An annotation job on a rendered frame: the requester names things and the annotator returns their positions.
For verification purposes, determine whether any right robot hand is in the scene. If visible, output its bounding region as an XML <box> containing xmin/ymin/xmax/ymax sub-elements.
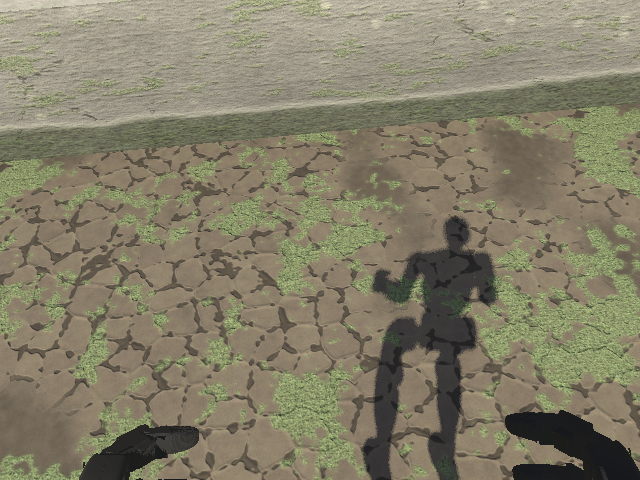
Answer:
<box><xmin>505</xmin><ymin>410</ymin><xmax>640</xmax><ymax>480</ymax></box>

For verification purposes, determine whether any left robot hand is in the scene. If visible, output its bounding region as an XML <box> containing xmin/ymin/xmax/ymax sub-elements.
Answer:
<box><xmin>79</xmin><ymin>424</ymin><xmax>199</xmax><ymax>480</ymax></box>

